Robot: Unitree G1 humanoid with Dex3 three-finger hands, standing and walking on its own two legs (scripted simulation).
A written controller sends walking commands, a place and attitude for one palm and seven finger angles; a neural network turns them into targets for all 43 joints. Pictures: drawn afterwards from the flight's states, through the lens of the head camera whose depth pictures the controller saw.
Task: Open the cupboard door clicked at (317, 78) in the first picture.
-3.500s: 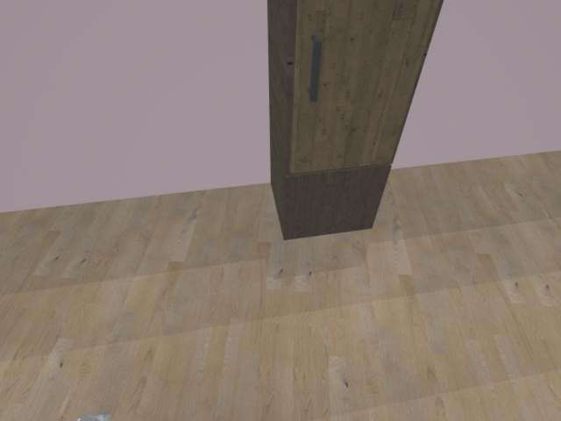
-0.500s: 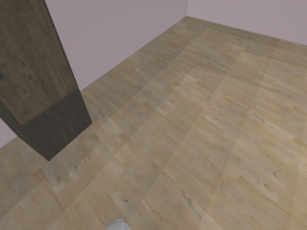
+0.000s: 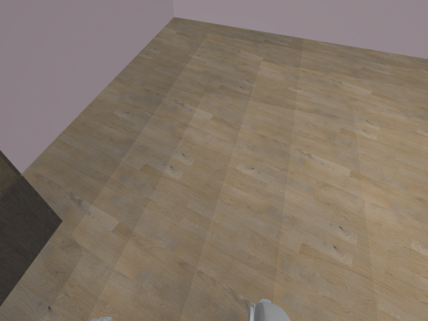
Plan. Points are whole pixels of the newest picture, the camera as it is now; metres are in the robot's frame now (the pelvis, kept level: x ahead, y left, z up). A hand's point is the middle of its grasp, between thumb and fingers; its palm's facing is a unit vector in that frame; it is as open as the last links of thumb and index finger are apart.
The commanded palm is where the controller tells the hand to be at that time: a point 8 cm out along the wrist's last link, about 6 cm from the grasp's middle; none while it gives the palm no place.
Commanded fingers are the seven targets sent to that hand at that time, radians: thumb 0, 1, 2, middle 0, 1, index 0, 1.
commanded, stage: walk to a spot facing it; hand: left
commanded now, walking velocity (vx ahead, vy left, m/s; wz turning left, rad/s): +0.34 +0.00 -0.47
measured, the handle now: out of the picture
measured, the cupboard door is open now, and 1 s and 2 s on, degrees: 0 0 0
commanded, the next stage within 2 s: turn to face it in 0.38 s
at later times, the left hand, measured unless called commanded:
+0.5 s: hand (153, 266) +0.27 +0.15 -0.18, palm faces -0.10 -0.98 -0.19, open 7.3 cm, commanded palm none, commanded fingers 0.00 0.90 0.90 -0.20 -0.30 -0.20 -0.30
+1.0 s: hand (153, 212) +0.41 +0.18 -0.17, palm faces +0.05 -0.98 -0.18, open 7.4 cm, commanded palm none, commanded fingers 0.00 0.90 0.90 -0.20 -0.30 -0.20 -0.30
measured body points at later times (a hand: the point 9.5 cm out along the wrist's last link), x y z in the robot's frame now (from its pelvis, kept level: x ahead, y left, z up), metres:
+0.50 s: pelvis +0.21 -0.03 -0.01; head +0.22 -0.02 +0.44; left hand +0.27 +0.21 -0.17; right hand +0.27 -0.28 -0.14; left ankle +0.33 +0.08 -0.72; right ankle +0.17 -0.14 -0.74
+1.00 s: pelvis +0.30 -0.01 +0.00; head +0.32 +0.02 +0.45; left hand +0.40 +0.23 -0.16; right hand +0.31 -0.25 -0.15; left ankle +0.35 +0.06 -0.74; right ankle +0.31 -0.17 -0.68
